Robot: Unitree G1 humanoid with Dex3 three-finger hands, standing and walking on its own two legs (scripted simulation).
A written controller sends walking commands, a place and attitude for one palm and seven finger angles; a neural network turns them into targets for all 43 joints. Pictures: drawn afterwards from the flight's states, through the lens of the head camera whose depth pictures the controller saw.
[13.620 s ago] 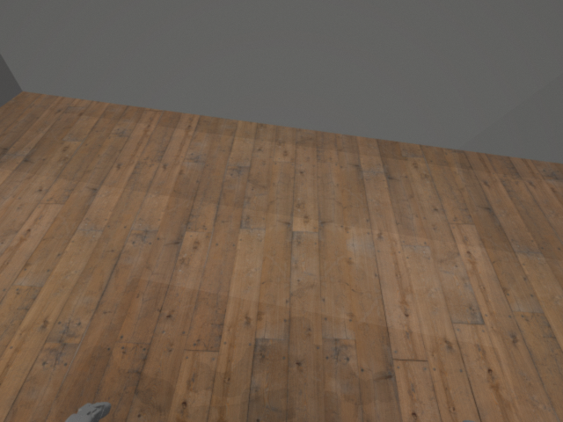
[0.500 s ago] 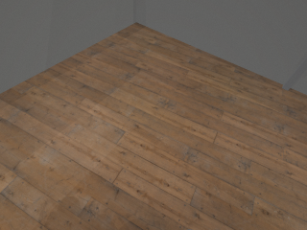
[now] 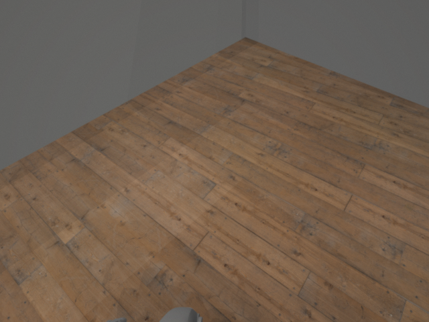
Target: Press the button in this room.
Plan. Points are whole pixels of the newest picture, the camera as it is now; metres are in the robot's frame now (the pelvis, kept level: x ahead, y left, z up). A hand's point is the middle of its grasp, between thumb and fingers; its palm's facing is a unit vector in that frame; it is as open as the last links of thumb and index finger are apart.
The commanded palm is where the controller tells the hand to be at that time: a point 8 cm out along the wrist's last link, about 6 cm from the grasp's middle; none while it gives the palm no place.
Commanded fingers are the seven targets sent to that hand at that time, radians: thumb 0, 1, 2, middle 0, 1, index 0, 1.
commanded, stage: turn or walk to find it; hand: left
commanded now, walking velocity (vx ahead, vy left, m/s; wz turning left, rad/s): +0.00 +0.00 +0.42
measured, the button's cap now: out of the picture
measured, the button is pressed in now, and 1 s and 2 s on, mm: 0 0 0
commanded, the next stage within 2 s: none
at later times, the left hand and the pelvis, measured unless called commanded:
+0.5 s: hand out of the picture -0.02 +0.26 -0.17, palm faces +0.26 -0.93 -0.27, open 7.4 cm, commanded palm none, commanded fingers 0.00 0.90 0.90 -0.20 -0.30 -0.20 -0.30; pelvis -0.02 +0.03 +0.00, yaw +12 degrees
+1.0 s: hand out of the picture -0.06 +0.17 -0.15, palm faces +0.45 -0.85 -0.27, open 7.3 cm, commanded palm none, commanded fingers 0.00 0.90 0.90 -0.20 -0.30 -0.20 -0.30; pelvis -0.03 -0.02 +0.00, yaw +26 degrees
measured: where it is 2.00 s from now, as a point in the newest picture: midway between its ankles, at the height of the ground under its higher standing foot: outside the picture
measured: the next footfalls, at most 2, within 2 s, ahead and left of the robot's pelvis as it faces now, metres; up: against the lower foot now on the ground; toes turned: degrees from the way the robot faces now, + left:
left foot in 0.28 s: +0.00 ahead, +0.16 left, +0.00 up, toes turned +13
right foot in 0.68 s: +0.05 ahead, -0.09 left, +0.00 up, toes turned +11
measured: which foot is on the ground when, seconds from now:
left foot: up 0.00-0.26, down 0.28-0.68, up 0.70-1.00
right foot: down 0.00-0.28, up 0.30-0.66, down 0.68-1.00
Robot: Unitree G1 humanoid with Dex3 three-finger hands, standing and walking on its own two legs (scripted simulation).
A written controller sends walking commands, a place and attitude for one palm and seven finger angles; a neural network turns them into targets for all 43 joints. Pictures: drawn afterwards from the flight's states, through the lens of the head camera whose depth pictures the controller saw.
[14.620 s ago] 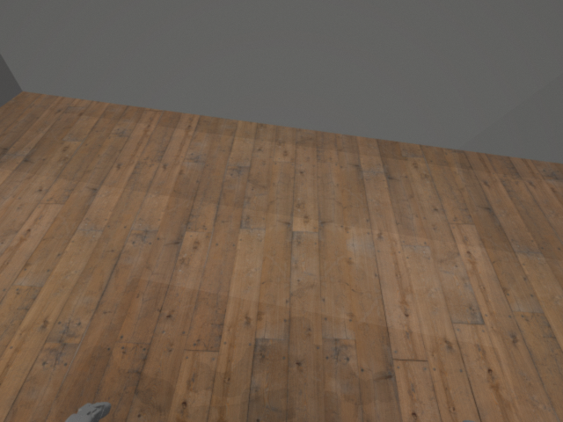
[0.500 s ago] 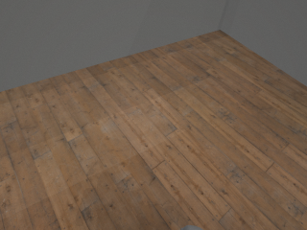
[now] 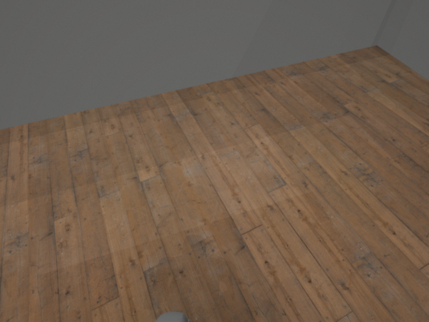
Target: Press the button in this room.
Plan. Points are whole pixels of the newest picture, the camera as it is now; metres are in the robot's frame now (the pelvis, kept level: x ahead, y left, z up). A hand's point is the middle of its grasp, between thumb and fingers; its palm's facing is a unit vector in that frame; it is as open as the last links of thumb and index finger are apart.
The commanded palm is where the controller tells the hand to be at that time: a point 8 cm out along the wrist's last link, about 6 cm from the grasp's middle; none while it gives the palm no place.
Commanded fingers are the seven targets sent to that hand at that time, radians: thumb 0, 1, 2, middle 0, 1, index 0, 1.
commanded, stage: turn or walk to find it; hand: left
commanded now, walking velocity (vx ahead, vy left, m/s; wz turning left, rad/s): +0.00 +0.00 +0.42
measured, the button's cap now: out of the picture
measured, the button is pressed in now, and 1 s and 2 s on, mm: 0 0 0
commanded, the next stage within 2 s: stand and wait in 1.34 s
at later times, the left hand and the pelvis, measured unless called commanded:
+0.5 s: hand out of the picture +0.01 +0.25 -0.16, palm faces +0.24 -0.94 -0.26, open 7.4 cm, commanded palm none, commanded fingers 0.00 0.90 0.90 -0.20 -0.30 -0.20 -0.30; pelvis -0.02 +0.03 +0.00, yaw +12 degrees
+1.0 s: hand out of the picture -0.10 +0.23 -0.19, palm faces +0.47 -0.85 -0.24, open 7.4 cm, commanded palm none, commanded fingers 0.00 0.90 0.90 -0.20 -0.30 -0.20 -0.30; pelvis -0.04 +0.03 -0.02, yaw +26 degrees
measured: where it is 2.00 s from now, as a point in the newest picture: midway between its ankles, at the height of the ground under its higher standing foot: outside the picture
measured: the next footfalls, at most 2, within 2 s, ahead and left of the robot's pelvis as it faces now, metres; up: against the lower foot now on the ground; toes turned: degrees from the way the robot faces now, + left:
left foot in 0.18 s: +0.00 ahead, +0.16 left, +0.00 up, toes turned +10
right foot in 0.58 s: +0.04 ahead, -0.09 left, +0.00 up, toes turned +9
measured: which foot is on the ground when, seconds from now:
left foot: up 0.00-0.16, down 0.18-0.58, up 0.60-0.98, down 1.00-1.00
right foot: down 0.00-0.18, up 0.20-0.56, down 0.58-1.00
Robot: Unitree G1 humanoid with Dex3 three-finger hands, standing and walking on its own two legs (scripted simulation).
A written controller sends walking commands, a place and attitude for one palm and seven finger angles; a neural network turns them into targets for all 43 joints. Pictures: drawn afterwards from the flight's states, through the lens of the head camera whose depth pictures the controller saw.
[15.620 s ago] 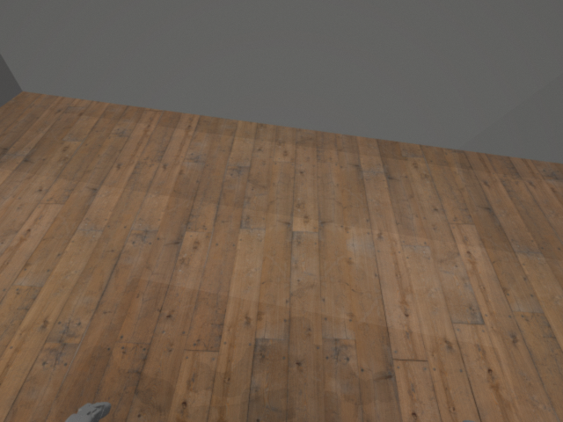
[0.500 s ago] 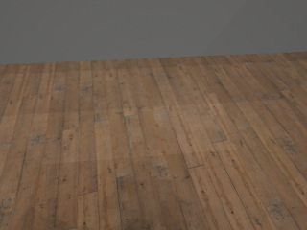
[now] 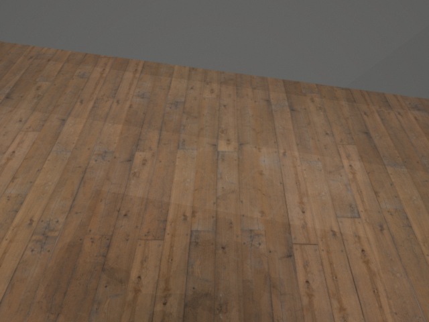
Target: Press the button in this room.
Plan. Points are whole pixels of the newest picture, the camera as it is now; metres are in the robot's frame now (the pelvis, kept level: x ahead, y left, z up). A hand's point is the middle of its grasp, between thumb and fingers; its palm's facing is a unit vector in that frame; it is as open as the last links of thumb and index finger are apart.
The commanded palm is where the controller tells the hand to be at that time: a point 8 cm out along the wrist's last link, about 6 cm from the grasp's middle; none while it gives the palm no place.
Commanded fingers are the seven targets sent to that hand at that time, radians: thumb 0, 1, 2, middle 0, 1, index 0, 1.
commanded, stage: turn or walk to find it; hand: left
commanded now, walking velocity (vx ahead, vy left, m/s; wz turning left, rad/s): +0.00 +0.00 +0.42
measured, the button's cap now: out of the picture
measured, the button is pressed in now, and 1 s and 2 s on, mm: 0 0 0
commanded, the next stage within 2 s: stand and wait in 0.34 s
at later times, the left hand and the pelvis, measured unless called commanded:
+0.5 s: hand out of the picture +0.06 +0.17 -0.13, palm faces +0.17 -0.94 -0.28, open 7.4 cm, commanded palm none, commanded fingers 0.00 0.90 0.90 -0.20 -0.30 -0.20 -0.30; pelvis +0.00 -0.03 +0.01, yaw +9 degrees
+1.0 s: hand out of the picture -0.01 +0.19 -0.16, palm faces +0.04 -0.97 -0.22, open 7.4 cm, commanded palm none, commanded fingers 0.00 0.90 0.90 -0.20 -0.30 -0.20 -0.30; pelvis -0.04 -0.02 +0.01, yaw -4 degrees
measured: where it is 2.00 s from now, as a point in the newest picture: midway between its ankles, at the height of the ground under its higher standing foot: outside the picture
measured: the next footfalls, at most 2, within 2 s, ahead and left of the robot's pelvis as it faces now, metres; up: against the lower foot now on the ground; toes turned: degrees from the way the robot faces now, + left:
right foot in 0.40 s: +0.05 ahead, -0.12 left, +0.00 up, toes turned +4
left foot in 0.86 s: -0.02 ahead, +0.10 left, +0.00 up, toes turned +2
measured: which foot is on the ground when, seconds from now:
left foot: down 0.00-0.40, up 0.42-0.84, down 0.86-1.00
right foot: down 0.00-0.00, up 0.02-0.38, down 0.40-0.86, up 0.88-1.00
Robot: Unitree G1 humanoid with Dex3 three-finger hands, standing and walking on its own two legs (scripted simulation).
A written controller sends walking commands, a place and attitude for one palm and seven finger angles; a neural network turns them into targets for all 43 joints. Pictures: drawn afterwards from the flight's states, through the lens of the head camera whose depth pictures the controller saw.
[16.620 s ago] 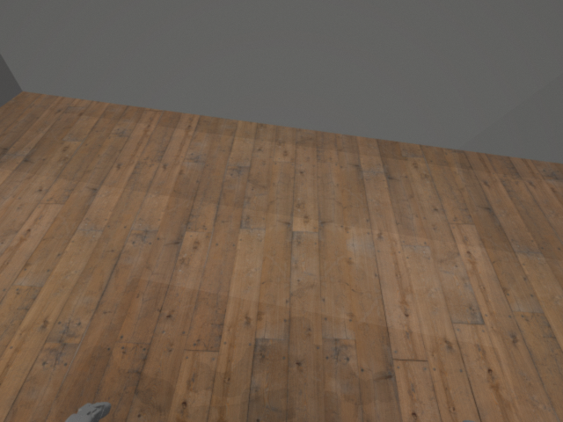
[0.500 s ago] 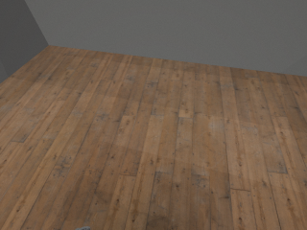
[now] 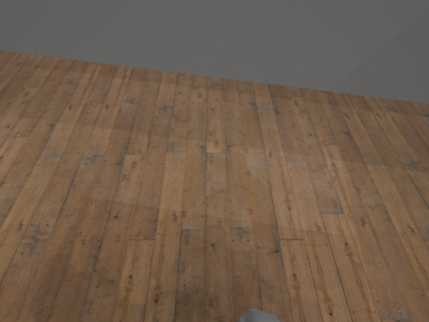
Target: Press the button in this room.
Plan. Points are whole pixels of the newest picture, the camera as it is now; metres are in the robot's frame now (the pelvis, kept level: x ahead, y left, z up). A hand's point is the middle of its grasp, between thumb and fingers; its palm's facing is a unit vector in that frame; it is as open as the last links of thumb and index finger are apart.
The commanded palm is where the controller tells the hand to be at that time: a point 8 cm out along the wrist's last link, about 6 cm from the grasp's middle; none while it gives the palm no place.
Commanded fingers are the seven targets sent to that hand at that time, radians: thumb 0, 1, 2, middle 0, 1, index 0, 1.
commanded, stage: turn or walk to find it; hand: left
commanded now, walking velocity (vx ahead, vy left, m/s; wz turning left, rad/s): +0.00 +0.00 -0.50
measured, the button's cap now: out of the picture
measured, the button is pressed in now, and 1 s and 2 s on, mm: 0 0 0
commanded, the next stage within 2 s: none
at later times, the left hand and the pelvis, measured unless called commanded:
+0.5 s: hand out of the picture +0.13 +0.12 -0.16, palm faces -0.23 -0.94 -0.24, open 7.4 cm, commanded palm none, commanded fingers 0.00 0.90 0.90 -0.20 -0.30 -0.20 -0.30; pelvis +0.00 -0.04 +0.00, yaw -15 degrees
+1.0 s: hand (165, 290) +0.20 +0.13 -0.16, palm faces -0.47 -0.85 -0.23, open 7.4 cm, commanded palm none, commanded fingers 0.00 0.90 0.90 -0.20 -0.30 -0.20 -0.30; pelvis +0.01 -0.01 +0.00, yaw -31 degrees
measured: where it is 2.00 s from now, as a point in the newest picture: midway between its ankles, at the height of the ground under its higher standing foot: outside the picture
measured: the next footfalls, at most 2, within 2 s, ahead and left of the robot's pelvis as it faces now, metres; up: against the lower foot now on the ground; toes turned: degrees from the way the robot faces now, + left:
right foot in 0.22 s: +0.02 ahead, -0.15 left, +0.00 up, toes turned -14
left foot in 0.66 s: +0.09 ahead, +0.08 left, +0.00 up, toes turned -17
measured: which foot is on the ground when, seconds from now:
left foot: down 0.00-0.22, up 0.24-0.64, down 0.66-1.00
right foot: up 0.00-0.20, down 0.22-0.66, up 0.68-1.00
